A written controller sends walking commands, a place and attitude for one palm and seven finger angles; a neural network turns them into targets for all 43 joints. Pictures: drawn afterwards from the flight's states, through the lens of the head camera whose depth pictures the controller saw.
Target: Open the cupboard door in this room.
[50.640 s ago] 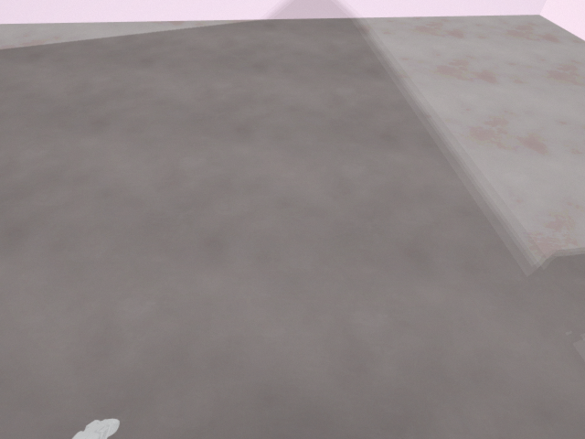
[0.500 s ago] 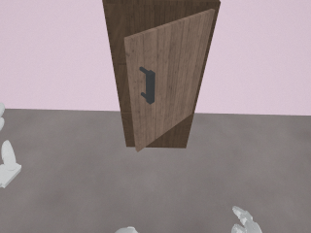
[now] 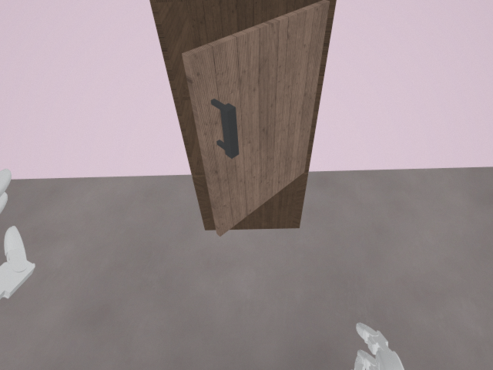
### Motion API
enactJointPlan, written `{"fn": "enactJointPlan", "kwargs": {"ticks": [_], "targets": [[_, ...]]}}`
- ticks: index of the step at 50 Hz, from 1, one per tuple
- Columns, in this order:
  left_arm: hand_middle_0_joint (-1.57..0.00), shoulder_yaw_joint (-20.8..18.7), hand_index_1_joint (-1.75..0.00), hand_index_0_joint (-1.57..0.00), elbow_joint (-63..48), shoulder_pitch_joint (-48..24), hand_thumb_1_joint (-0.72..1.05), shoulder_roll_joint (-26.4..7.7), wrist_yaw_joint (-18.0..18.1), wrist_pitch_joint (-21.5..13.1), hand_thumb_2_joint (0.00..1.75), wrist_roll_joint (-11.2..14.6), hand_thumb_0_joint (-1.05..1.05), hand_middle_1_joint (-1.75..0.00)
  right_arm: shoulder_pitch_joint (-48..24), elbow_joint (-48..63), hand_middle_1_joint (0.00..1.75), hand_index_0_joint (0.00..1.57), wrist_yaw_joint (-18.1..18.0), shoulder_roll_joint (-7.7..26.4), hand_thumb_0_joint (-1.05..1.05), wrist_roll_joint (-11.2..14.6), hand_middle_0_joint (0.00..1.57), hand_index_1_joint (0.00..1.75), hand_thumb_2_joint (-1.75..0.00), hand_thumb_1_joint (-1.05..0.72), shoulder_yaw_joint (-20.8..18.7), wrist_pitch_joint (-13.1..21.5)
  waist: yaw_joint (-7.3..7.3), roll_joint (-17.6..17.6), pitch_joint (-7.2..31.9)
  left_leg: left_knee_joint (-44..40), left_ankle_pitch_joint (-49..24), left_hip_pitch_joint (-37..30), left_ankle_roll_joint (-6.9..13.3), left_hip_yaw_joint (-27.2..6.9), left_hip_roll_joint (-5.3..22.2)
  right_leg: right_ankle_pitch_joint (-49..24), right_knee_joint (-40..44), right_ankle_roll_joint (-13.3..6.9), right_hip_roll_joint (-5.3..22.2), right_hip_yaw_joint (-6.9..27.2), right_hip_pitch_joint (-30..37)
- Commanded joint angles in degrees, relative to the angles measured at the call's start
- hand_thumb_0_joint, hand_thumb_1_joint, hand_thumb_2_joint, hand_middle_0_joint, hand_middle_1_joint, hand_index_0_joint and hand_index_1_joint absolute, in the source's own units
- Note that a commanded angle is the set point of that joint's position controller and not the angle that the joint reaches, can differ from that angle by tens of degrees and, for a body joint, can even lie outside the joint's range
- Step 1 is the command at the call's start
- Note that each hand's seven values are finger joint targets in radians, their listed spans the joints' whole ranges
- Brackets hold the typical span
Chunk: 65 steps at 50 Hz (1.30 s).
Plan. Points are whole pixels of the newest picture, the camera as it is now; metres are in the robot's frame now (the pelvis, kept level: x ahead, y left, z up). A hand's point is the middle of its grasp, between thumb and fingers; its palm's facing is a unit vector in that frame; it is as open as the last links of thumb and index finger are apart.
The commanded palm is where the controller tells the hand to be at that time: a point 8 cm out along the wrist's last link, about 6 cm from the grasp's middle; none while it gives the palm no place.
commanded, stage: let the arm hang, fingers relaxed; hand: left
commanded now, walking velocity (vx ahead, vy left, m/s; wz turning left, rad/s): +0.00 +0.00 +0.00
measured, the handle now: (224, 128) +0.59 +0.08 +0.08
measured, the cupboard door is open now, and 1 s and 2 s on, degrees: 43 43 43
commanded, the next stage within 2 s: look to check the result in 1.08 s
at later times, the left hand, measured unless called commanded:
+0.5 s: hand out of the picture -0.01 +0.18 -0.16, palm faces +0.10 -0.98 -0.20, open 7.2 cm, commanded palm none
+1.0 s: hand out of the picture -0.01 +0.18 -0.16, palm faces +0.07 -0.98 -0.18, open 7.3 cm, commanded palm none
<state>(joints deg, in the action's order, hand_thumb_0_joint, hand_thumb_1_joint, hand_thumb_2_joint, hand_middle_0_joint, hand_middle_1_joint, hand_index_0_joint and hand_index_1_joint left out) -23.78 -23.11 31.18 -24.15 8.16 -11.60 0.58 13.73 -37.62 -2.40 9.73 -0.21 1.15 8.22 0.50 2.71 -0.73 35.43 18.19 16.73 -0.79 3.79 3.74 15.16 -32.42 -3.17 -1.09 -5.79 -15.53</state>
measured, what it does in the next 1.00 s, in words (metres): steps on the spot: left foot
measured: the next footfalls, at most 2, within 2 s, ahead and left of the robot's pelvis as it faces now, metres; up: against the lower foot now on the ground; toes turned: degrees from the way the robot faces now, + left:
left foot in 0.28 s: +0.03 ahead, +0.12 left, +0.00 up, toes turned +4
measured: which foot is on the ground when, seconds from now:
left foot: up 0.00-0.26, down 0.28-1.00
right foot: down 0.00-1.00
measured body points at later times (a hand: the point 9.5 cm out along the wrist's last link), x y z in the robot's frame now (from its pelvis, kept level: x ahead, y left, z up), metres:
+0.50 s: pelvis +0.00 +0.00 +0.01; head +0.01 +0.00 +0.46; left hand -0.01 +0.23 -0.14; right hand +0.02 -0.23 -0.14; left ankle -0.01 +0.12 -0.73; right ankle +0.02 -0.07 -0.73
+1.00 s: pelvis +0.00 +0.02 +0.01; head +0.00 +0.01 +0.46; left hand -0.02 +0.23 -0.15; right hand -0.05 -0.18 -0.16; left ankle -0.01 +0.12 -0.73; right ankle +0.02 -0.07 -0.73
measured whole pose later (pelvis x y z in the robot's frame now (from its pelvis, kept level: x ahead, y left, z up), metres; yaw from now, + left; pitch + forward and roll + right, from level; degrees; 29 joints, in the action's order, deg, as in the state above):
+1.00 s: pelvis +0.00 +0.02 +0.01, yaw +0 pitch -2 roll +0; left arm -1.2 66.9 16.3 -5.9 2.1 0.2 -0.5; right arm 20.4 -66.1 -2.7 6.1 -1.3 1.1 -0.4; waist 0.3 1.3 -1.6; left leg 23.2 13.9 7.6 1.6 4.3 -0.6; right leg 11.3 -24.2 -2.3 0.1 -5.4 -11.4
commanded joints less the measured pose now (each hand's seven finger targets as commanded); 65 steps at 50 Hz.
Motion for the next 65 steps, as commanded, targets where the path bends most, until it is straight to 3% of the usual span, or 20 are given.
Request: {"fn": "enactJointPlan", "kwargs": {"ticks": [1, 2, 3, 4, 6, 8, 10, 12, 13, 14, 15, 16, 17, 19, 22, 23, 27, 33, 45, 65], "targets": [[-0.2, 15.7, -0.3, -0.2, 31.27, -5.3, 0.9, 4.62, -7.7, 11.41, 0.9, -2.89, 0.0, -0.3, -0.32, -0.84, 0.3, 0.2, 2.73, 7.3, 0.0, -0.33, 0.2, 0.3, -0.9, -0.9, -4.11, -5.5, 1.24, -15.55, 0.73, 15.71, 15.09, 6.45, 1.04, -3.0, 0.24, -6.63, 11.69, -5.49, 17.93, 16.74, -6.72], [-0.2, 15.9, -0.3, -0.2, 32.62, -6.92, 0.9, 5.45, -7.8, 11.5, 0.9, -2.77, 0.0, -0.3, -0.93, -0.91, 0.3, 0.2, 2.9, 6.43, 0.0, -0.61, 0.2, 0.3, -0.9, -0.9, -3.63, -6.83, 0.31, -15.69, -0.44, 17.24, 14.77, 8.7, 1.02, -0.87, -1.02, -4.93, 12.03, -6.6, 16.94, 15.47, -5.98], [-0.2, 16.29, -0.3, -0.2, 35.28, -8.59, 0.9, 5.9, -7.54, 11.41, 0.9, -3.04, 0.0, -0.3, -1.5, -0.82, 0.3, 0.2, 3.14, 6.21, 0.0, -0.97, 0.2, 0.3, -0.9, -0.9, -3.69, -7.3, 0.36, -18.01, -1.06, 17.27, 14.2, 11.04, 1.23, -0.3, -2.03, -11.19, 10.84, -7.41, 16.11, 14.92, -2.12], [-0.2, 16.71, -0.3, -0.2, 38.1, -8.87, 0.9, 5.21, -7.38, 11.3, 0.9, -3.06, 0.0, -0.3, -2.16, -0.29, 0.3, 0.2, 3.22, 6.57, 0.0, -1.11, 0.2, 0.3, -0.9, -0.9, -3.74, -8.01, -0.33, -17.91, -0.24, 17.18, 13.21, 11.61, 1.31, 0.43, -2.69, -18.34, 9.85, -7.91, 15.61, 12.67, 2.0], [-0.2, 17.38, -0.3, -0.2, 45.17, -9.43, 0.9, 4.53, -7.11, 11.18, 0.9, -3.26, 0.0, -0.3, -3.73, -0.82, 0.3, 0.2, 3.02, 5.8, 0.0, -1.45, 0.2, 0.3, -0.9, -0.9, -3.87, -8.97, -1.03, -20.02, 1.68, 14.05, 12.33, 10.5, 1.16, 0.8, -3.88, -30.7, 8.67, -7.42, 14.29, 11.58, 7.73], [-0.2, 17.92, -0.3, -0.2, 52.16, -10.09, 0.9, 3.45, -6.8, 11.0, 0.9, -3.03, 0.0, -0.3, -2.98, -2.95, 0.3, 0.2, 2.61, 5.58, 0.0, -1.29, 0.2, 0.3, -0.9, -0.9, -3.91, -9.38, -1.21, -17.95, 4.59, 9.57, 10.44, 7.83, 0.86, 0.69, -4.12, -36.5, 8.26, -6.79, 13.89, 11.54, 12.65], [-0.2, 18.44, -0.3, -0.2, 58.06, -11.47, 0.9, 3.66, -6.62, 10.89, 0.9, -2.43, 0.0, -0.3, -0.6, -6.01, 0.3, 0.2, 2.07, 4.72, 0.0, -1.08, 0.2, 0.3, -0.9, -0.9, -3.5, -9.27, -0.34, -11.7, 6.55, 2.5, 6.22, 3.12, 0.98, -0.37, -3.86, -32.0, 8.8, -5.83, 13.46, 11.84, 13.2], [-0.2, 19.39, -0.3, -0.2, 63.57, -13.41, 0.9, 4.68, -6.53, 10.77, 0.9, -1.47, 0.0, -0.3, 2.74, -9.79, 0.3, 0.2, 1.64, 4.32, 0.0, -0.98, 0.2, 0.3, -0.9, -0.9, -3.13, -8.74, 1.34, -3.93, 7.47, -9.05, -4.74, -6.16, 1.54, -2.2, -2.81, -21.39, 7.98, -2.97, 12.36, 10.9, 9.01], [-0.2, 19.84, -0.3, -0.2, 65.81, -12.8, 0.9, 6.04, -6.65, 10.83, 0.9, -1.19, 0.0, -0.3, 3.16, -10.78, 0.3, 0.2, 1.37, 5.72, 0.0, -1.05, 0.2, 0.3, -0.9, -0.9, -3.15, -8.25, 0.87, 1.98, 8.15, -10.98, -12.81, -10.37, 2.98, -6.97, 1.01, -14.37, 6.62, -0.58, 9.55, 9.11, 5.4], [-0.2, 19.61, -0.3, -0.2, 67.26, -10.96, 0.9, 9.74, -6.64, 10.83, 0.9, -1.29, 0.0, -0.3, 1.98, -11.28, 0.3, 0.2, 0.79, 7.11, 0.0, -1.79, 0.2, 0.3, -0.9, -0.9, -3.23, -7.87, -0.49, 9.81, 8.41, -10.72, -18.64, -10.11, 5.37, -11.55, 6.08, -9.96, 7.3, 1.12, 7.1, 6.63, 4.02], [-0.2, 19.95, -0.3, -0.2, 68.9, -10.92, 0.9, 10.43, -6.44, 11.03, 0.9, -1.53, 0.0, -0.3, 0.41, -11.55, 0.3, 0.2, 0.42, 6.97, 0.0, -2.04, 0.2, 0.3, -0.9, -0.9, -2.95, -8.33, -1.27, 11.24, 6.37, -10.77, -17.18, -6.41, 6.41, -11.2, 6.81, -7.41, 9.72, 1.88, 6.06, 5.68, 5.82], [-0.2, 20.25, -0.3, -0.2, 70.84, -12.31, 0.9, 9.59, -6.38, 11.35, 0.9, -1.69, 0.0, -0.3, -0.59, -12.56, 0.3, 0.2, 0.39, 5.79, 0.0, -1.88, 0.2, 0.3, -0.9, -0.9, -2.65, -8.95, -1.04, 12.18, 3.73, -11.93, -8.08, -2.15, 4.94, -8.62, 4.32, -4.69, 12.18, 1.51, 5.94, 6.07, 7.72], [-0.2, 20.24, -0.3, -0.2, 73.0, -13.4, 0.9, 8.52, -6.64, 11.51, 0.9, -1.41, 0.0, -0.3, -0.52, -13.74, 0.3, 0.2, 0.41, 4.67, 0.0, -1.65, 0.2, 0.3, -0.9, -0.9, -2.44, -9.14, -0.73, 14.95, 0.2, -13.38, -4.07, 0.14, 3.74, -7.95, 2.74, -4.18, 12.67, 0.6, 6.66, 6.71, 7.13], [-0.2, 20.76, -0.3, -0.2, 76.25, -13.67, 0.9, 8.44, -6.86, 11.37, 0.9, -1.25, 0.0, -0.3, 2.12, -15.66, 0.3, 0.2, 0.13, 4.0, 0.0, -1.47, 0.2, 0.3, -0.9, -0.9, -2.09, -9.22, -0.48, 11.52, -3.08, -14.68, -3.57, 0.94, 2.99, -7.45, 2.72, -5.17, 13.96, -0.21, 6.89, 7.2, 7.31], [-0.2, 21.39, -0.3, -0.2, 80.34, -13.32, 0.9, 8.87, -6.91, 10.97, 0.9, -1.12, 0.0, -0.3, 4.83, -18.16, 0.3, 0.2, -0.07, 4.24, 0.0, -1.19, 0.2, 0.3, -0.9, -0.9, -1.96, -8.84, -0.41, 4.86, -2.4, -15.68, -5.72, -1.1, 2.95, -7.12, 2.71, -6.69, 14.75, -0.33, 7.33, 7.27, 8.56], [-0.2, 21.49, -0.3, -0.2, 81.38, -13.42, 0.9, 9.03, -6.83, 10.82, 0.9, -1.12, 0.0, -0.3, 5.38, -18.69, 0.3, 0.2, -0.09, 4.09, 0.0, -1.06, 0.2, 0.3, -0.9, -0.9, -1.95, -8.7, -0.4, 1.03, -1.91, -15.87, -7.07, -2.28, 2.92, -7.13, 2.76, -7.36, 14.71, -0.34, 7.33, 6.99, 8.83], [-0.2, 22.02, -0.3, -0.2, 84.57, -13.17, 0.9, 10.1, -6.61, 10.7, 0.9, -0.95, 0.0, -0.3, 7.41, -21.6, 0.3, 0.2, -0.13, 4.48, 0.0, -1.08, 0.2, 0.3, -0.9, -0.9, -1.72, -8.41, -0.11, -4.65, -2.7, -16.82, -6.79, -4.17, 3.12, -6.41, 2.32, -5.07, 15.58, -0.15, 7.65, 7.4, 7.53], [-0.2, 22.07, -0.3, -0.2, 87.21, -12.33, 0.9, 11.04, -6.09, 10.87, 0.9, -0.91, 0.0, -0.3, 8.83, -24.95, 0.3, 0.2, -0.13, 2.98, 0.0, -1.08, 0.2, 0.3, -0.9, -0.9, -1.17, -8.33, -0.47, -5.39, -4.97, -17.97, -6.13, -3.95, 3.32, -6.0, 2.05, -3.31, 15.12, 0.06, 7.29, 7.13, 5.94], [-0.2, 21.97, -0.3, -0.2, 88.74, -11.01, 0.9, 12.67, -5.77, 11.12, 0.9, -0.9, 0.0, -0.3, 10.47, -27.63, 0.3, 0.2, -0.33, 0.47, 0.0, -1.2, 0.2, 0.3, -0.9, -0.9, -0.87, -8.16, -0.58, -1.16, -6.12, -18.57, -4.67, -2.48, 3.41, -5.8, 1.89, -3.76, 13.35, 0.12, 7.11, 7.34, 5.09], [-0.2, 22.06, -0.3, -0.2, 89.14, -9.61, 0.9, 13.86, -5.64, 10.78, 0.9, -1.08, 0.0, -0.3, 11.04, -27.5, 0.3, 0.2, -0.29, 0.36, 0.0, -1.06, 0.2, 0.3, -0.9, -0.9, -1.08, -8.04, -0.04, -2.33, -5.77, -18.03, -5.73, -3.82, 3.44, -5.64, 2.05, -5.29, 13.13, 0.38, 7.16, 7.26, 3.83]]}}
